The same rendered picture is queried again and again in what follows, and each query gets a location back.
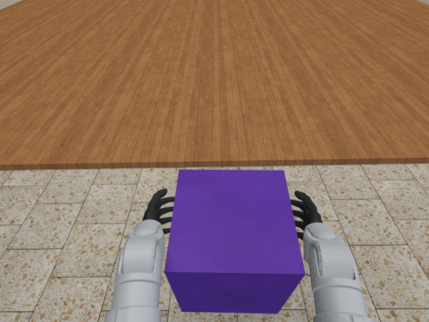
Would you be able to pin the right robot hand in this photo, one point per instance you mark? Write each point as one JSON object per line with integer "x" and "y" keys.
{"x": 309, "y": 214}

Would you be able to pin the left robot hand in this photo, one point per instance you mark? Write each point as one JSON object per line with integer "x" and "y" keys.
{"x": 153, "y": 209}

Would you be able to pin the carton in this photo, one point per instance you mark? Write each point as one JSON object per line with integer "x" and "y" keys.
{"x": 233, "y": 245}

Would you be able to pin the right robot forearm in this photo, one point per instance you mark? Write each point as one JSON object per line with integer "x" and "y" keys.
{"x": 334, "y": 276}

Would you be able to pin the left robot forearm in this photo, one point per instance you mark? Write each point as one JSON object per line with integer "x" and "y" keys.
{"x": 139, "y": 275}

